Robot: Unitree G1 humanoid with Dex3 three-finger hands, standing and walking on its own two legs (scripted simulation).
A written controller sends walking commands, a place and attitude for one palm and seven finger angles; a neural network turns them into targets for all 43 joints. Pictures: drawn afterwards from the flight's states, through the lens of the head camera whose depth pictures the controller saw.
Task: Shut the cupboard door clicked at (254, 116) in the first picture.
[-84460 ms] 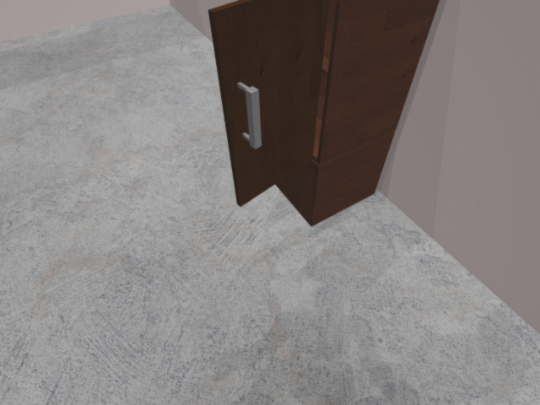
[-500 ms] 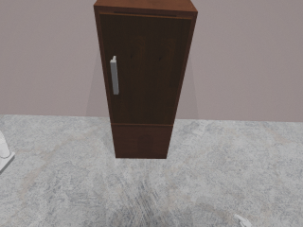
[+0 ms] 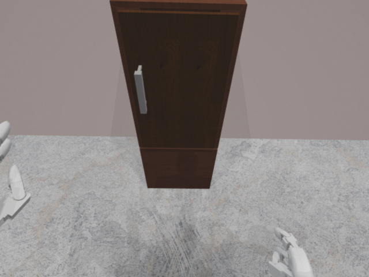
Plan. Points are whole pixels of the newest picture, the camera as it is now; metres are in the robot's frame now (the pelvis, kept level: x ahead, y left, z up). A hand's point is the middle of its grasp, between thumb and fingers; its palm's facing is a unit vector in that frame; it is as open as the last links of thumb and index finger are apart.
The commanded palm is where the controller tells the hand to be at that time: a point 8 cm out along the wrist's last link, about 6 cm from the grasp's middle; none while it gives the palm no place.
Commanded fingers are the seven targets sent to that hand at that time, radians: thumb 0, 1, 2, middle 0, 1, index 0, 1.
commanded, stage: stop stepping back and stand still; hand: left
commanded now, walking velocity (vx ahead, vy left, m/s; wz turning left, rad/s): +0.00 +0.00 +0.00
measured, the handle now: (141, 90) +0.70 +0.19 +0.00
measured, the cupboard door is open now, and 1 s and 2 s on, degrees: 0 0 0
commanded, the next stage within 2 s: let the arm hang, fingers relaxed in 0.04 s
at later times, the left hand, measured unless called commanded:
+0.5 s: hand out of the picture -0.02 +0.19 -0.18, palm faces +0.05 -0.99 -0.15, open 7.0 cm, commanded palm none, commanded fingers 0.00 0.90 0.90 -0.20 -0.30 -0.20 -0.30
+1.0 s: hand out of the picture -0.08 +0.19 -0.17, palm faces +0.06 -0.99 -0.16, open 7.4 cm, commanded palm none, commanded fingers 0.00 0.90 0.90 -0.20 -0.30 -0.20 -0.30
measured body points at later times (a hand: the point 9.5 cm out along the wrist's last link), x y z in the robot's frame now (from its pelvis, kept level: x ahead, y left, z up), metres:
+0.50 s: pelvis -0.03 +0.02 +0.00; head -0.01 +0.05 +0.45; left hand -0.03 +0.25 -0.17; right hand +0.01 -0.23 -0.13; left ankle +0.01 +0.13 -0.74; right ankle -0.04 -0.09 -0.74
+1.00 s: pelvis -0.04 +0.04 +0.00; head -0.05 +0.04 +0.45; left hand -0.08 +0.25 -0.16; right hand -0.05 -0.17 -0.16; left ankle +0.01 +0.13 -0.74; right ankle -0.04 -0.09 -0.74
